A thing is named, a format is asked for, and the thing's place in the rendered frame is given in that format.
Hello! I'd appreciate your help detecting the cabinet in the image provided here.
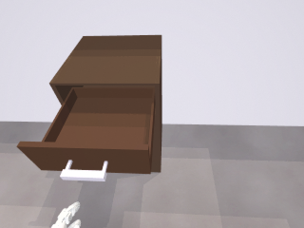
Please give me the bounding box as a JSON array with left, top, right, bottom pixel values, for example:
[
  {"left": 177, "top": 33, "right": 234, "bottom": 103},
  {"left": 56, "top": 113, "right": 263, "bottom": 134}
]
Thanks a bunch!
[{"left": 49, "top": 34, "right": 162, "bottom": 173}]

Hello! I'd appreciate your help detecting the handle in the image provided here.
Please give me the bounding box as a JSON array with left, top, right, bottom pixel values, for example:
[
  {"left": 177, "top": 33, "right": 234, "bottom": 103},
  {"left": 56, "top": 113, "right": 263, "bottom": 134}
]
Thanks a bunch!
[{"left": 60, "top": 160, "right": 108, "bottom": 181}]

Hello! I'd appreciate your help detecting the robot left hand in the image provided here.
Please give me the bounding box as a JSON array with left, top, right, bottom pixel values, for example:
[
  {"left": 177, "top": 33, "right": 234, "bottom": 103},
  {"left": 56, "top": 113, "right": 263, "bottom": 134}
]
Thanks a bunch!
[{"left": 51, "top": 201, "right": 81, "bottom": 228}]

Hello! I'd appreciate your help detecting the drawer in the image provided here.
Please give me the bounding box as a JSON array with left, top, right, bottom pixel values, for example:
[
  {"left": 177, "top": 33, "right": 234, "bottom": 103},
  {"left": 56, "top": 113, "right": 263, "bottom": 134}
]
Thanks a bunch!
[{"left": 17, "top": 87, "right": 156, "bottom": 174}]

